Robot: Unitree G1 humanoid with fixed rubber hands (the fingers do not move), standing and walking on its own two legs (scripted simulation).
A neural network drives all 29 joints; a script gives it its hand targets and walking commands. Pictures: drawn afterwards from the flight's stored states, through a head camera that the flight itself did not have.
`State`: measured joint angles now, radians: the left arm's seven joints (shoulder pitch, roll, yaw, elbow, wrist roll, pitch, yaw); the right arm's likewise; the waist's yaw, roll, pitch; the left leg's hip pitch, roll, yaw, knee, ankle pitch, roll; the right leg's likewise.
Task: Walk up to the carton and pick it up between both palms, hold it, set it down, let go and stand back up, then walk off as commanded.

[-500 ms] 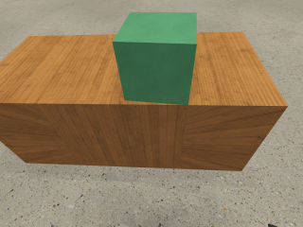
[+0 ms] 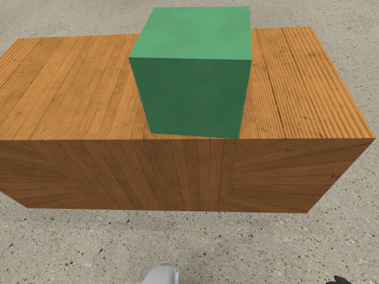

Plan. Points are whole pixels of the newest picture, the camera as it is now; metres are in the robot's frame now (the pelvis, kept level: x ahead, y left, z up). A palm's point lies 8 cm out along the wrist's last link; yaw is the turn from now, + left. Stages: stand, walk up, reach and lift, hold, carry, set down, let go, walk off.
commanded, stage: walk up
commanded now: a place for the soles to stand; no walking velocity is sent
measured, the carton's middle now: (196, 74) +0.71 +0.00 +0.02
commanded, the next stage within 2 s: none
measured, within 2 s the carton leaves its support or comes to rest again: neither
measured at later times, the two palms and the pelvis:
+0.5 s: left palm (56, 263) +0.19 +0.32 -0.08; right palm (368, 278) +0.16 -0.32 -0.05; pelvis +0.08 +0.00 +0.00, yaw -3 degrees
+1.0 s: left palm (61, 248) +0.22 +0.32 -0.09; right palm (329, 236) +0.25 -0.30 -0.10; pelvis +0.16 +0.01 -0.02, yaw -1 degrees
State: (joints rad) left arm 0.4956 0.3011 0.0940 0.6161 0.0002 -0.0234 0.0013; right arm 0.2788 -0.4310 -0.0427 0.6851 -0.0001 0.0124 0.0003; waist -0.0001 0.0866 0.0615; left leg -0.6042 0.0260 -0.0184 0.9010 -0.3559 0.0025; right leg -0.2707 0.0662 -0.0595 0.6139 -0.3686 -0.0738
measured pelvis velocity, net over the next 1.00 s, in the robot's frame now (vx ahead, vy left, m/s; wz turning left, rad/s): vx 0.16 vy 0.01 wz -0.02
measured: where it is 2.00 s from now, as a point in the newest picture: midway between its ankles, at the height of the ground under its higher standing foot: outside the picture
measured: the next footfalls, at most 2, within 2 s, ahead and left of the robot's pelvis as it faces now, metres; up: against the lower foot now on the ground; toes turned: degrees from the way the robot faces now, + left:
left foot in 0.08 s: +0.16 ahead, +0.13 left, +0.00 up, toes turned +0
right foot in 0.54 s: +0.20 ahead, -0.13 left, +0.00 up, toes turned -2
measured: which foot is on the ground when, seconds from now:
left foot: up 0.00-0.06, down 0.08-0.56, up 0.58-0.94, down 0.96-1.00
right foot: down 0.00-0.12, up 0.14-0.52, down 0.54-0.98, up 1.00-1.00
